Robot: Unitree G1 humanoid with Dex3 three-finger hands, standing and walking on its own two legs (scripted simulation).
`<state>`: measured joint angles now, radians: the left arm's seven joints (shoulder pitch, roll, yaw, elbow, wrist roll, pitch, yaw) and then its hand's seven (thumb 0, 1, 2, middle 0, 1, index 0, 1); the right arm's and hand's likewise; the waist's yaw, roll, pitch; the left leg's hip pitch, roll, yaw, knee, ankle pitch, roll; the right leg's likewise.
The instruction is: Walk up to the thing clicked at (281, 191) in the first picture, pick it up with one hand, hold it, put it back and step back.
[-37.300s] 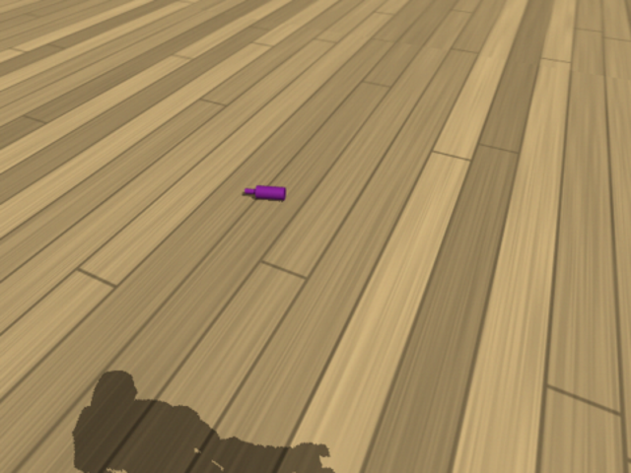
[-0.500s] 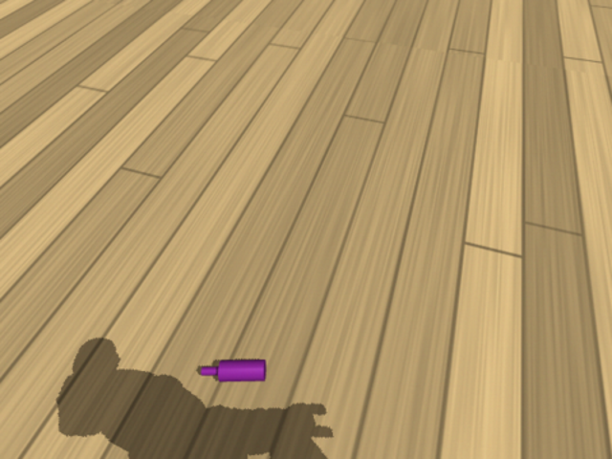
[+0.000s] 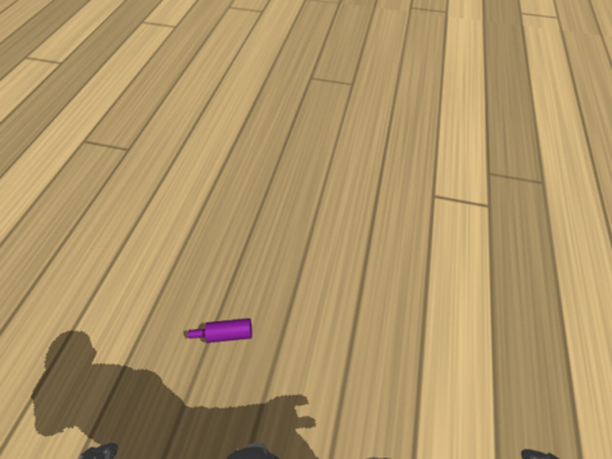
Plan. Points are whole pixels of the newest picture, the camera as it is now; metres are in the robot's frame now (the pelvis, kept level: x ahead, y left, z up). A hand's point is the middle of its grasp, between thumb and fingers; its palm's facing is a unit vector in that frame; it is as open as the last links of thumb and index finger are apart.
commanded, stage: step back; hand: left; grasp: from above
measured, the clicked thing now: (220, 331) +0.53 +0.29 -0.72
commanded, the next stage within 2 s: none
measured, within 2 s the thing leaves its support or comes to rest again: neither
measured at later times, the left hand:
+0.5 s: hand out of the picture -0.02 +0.27 -0.14, palm faces +0.07 -0.93 -0.36, open 7.4 cm
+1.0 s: hand out of the picture -0.22 +0.22 -0.12, palm faces +0.04 -0.90 -0.43, open 7.4 cm
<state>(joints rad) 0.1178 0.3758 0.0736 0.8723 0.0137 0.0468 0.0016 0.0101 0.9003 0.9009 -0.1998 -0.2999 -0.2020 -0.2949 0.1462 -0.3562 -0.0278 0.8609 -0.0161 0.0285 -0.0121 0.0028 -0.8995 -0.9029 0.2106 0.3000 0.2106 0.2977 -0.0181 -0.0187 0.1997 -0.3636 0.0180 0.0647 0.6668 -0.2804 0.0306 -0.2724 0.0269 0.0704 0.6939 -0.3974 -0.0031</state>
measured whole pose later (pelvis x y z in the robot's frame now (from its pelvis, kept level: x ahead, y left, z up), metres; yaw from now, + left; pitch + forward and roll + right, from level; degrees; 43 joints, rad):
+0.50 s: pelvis -0.13 +0.00 +0.01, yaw +4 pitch -2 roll -1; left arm 0.12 0.40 0.08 0.81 0.01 0.07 0.02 0.01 0.90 0.90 -0.20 -0.30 -0.20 -0.29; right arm 0.15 -0.36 -0.03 0.86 -0.03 0.02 0.00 0.00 -0.90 -0.90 0.21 0.30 0.21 0.30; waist 0.00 -0.05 0.17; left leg -0.27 -0.02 -0.02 0.60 -0.28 0.03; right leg -0.50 0.11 0.15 1.13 -0.51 -0.02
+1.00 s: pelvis -0.30 -0.05 +0.01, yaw +2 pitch -2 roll +2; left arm 0.19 0.35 0.07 0.81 0.04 0.04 0.01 0.01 0.90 0.90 -0.20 -0.30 -0.21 -0.30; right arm 0.21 -0.42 -0.05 0.86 0.00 0.05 -0.02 0.00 -0.90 -0.90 0.21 0.30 0.21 0.30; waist 0.02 0.02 0.14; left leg -0.44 -0.10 -0.10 1.06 -0.50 -0.02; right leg -0.33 -0.04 0.01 0.64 -0.28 -0.01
